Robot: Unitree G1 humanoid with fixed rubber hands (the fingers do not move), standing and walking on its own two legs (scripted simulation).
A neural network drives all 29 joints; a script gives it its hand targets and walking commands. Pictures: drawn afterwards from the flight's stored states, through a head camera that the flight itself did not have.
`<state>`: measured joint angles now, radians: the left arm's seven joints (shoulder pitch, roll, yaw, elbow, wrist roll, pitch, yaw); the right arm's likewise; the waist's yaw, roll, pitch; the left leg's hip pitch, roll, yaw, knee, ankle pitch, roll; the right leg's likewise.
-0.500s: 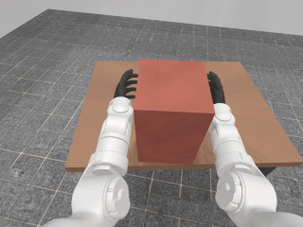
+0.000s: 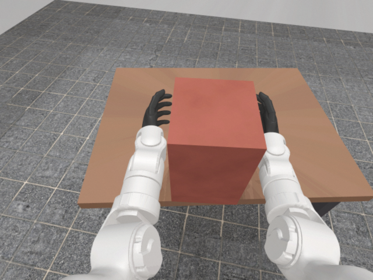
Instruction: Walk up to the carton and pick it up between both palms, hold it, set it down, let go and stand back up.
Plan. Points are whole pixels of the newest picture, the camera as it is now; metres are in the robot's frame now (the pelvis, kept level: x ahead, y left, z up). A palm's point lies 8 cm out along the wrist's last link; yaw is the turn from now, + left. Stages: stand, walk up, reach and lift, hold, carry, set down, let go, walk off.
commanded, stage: set down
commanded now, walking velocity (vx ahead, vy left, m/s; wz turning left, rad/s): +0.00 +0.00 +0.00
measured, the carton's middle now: (208, 146) +0.39 -0.05 +0.06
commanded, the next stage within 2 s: none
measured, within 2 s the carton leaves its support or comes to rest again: rests again in 0.78 s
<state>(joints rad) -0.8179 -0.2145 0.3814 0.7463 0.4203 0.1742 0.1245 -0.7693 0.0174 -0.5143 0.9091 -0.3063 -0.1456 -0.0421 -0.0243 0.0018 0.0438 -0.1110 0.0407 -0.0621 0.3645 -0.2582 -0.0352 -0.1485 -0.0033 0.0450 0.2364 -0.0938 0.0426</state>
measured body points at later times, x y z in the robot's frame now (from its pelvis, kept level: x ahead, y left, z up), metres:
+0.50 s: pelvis +0.00 +0.00 +0.00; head +0.04 +0.01 +0.45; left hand +0.42 +0.08 +0.09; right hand +0.41 -0.18 +0.08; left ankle -0.04 +0.14 -0.75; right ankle +0.02 -0.15 -0.75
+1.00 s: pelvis +0.00 +0.00 +0.00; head +0.07 +0.00 +0.44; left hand +0.43 +0.07 +0.06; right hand +0.42 -0.18 +0.06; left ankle -0.04 +0.14 -0.75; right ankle +0.02 -0.15 -0.75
